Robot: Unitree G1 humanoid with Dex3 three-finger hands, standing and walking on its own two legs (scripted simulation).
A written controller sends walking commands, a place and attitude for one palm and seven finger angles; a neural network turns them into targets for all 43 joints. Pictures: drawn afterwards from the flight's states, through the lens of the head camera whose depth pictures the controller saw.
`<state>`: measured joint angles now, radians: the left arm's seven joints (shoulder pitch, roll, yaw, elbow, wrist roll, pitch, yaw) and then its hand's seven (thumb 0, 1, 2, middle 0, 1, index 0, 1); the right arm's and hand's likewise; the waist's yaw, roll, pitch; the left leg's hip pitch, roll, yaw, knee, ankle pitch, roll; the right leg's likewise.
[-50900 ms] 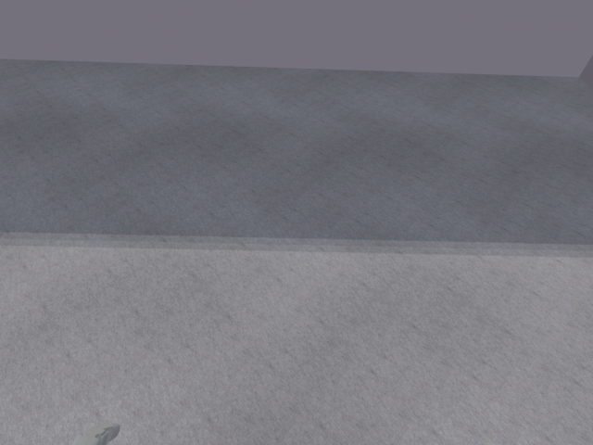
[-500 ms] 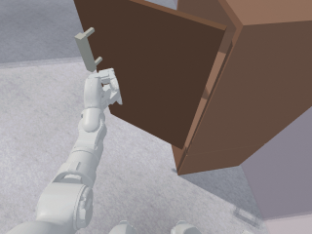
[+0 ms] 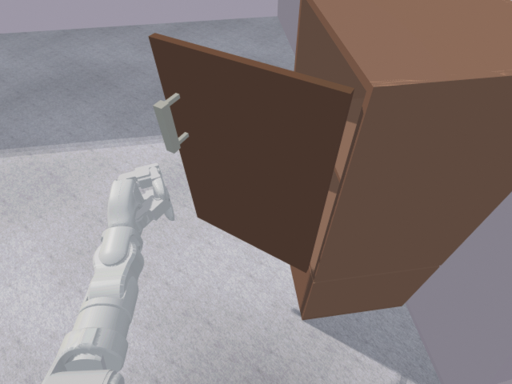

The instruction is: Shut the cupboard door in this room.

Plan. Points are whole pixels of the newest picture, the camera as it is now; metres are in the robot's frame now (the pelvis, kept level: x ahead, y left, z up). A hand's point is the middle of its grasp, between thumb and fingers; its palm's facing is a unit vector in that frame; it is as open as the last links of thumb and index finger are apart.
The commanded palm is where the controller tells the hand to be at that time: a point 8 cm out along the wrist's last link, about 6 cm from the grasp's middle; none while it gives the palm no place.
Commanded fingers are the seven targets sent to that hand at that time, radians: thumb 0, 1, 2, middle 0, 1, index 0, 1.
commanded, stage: draw the hand back to the body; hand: left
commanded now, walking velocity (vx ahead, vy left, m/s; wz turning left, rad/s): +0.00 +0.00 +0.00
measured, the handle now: (174, 123) +0.63 +0.19 +0.05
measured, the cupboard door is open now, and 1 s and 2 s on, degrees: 52 52 52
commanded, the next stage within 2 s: step back with the hand held close in 1.22 s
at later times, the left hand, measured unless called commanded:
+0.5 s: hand (70, 246) +0.26 +0.23 +0.15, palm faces +0.28 -0.92 -0.27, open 3.7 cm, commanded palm +0.22 +0.27 +0.16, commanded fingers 0.00 0.90 0.90 -0.64 -0.78 -0.64 -0.78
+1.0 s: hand out of the picture +0.19 +0.29 +0.18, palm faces +0.51 -0.75 -0.42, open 7.1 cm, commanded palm +0.15 +0.32 +0.20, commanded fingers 0.00 0.90 0.90 -0.20 -0.30 -0.20 -0.30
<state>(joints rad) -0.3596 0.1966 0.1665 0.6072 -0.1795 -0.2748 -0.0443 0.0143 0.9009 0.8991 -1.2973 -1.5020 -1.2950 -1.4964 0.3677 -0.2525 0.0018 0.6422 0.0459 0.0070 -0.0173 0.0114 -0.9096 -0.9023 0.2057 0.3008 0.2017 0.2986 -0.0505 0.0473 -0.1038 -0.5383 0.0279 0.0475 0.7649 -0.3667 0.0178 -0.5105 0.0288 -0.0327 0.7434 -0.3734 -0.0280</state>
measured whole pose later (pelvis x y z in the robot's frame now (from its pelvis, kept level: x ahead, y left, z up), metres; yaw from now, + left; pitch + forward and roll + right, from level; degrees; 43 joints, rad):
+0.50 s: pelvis +0.01 +0.02 +0.03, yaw +2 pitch -3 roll -1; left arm 0.16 0.29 0.12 -0.09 -0.07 -0.05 0.08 0.01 0.90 0.90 -0.90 -1.07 -0.90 -1.06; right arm 0.16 -0.21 0.06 0.58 0.03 -0.01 -0.08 0.01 -0.91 -0.90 0.21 0.30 0.20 0.30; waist 0.05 0.06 0.00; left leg -0.15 -0.01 0.04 0.45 -0.25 0.04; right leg -0.11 0.00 -0.04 0.42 -0.26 0.00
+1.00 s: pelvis +0.02 +0.01 +0.03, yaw +2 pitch -4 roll +0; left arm 0.47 0.34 0.35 -0.34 -0.07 -0.06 0.12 0.01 0.89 0.90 -0.27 -0.37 -0.27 -0.37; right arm 0.20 -0.24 0.01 0.63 0.02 -0.06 -0.07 0.01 -0.91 -0.90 0.21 0.30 0.20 0.30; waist 0.07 0.09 0.01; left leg -0.11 -0.02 0.03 0.42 -0.24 0.03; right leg -0.06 0.00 -0.05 0.38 -0.25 -0.01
